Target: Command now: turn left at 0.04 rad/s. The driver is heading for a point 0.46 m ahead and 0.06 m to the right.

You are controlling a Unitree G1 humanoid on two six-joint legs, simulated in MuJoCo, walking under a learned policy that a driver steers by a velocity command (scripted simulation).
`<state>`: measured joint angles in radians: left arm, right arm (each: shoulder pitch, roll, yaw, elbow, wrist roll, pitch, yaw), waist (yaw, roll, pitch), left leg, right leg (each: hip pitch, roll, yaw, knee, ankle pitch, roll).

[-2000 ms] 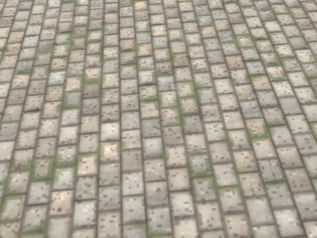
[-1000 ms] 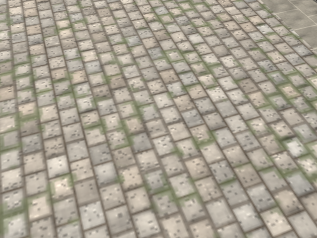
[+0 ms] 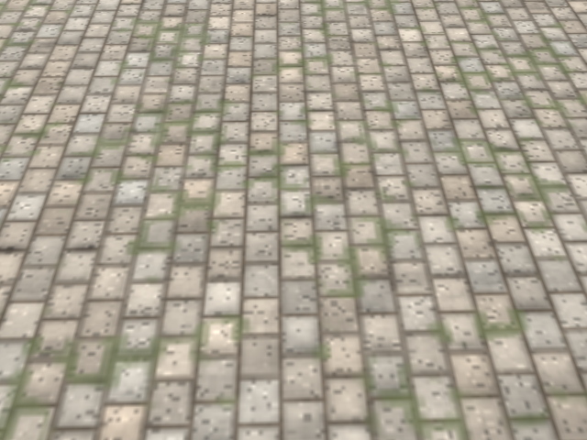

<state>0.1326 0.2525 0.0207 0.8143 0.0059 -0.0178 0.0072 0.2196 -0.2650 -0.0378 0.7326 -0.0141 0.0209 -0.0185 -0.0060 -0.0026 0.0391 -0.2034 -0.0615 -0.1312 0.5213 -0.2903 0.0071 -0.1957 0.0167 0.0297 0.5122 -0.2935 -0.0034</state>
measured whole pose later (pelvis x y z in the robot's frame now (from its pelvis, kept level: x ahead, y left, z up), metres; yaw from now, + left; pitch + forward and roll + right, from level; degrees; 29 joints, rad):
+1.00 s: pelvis +0.04 +0.02 +0.00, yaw +0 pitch +0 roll +0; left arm 0.30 0.29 0.03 1.04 -0.03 -0.03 0.02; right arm 0.27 -0.26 -0.04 0.97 0.02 -0.08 -0.01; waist 0.01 -0.04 0.00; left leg -0.22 -0.01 0.02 0.51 -0.28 0.03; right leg -0.16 -0.01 0.04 0.53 -0.36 -0.03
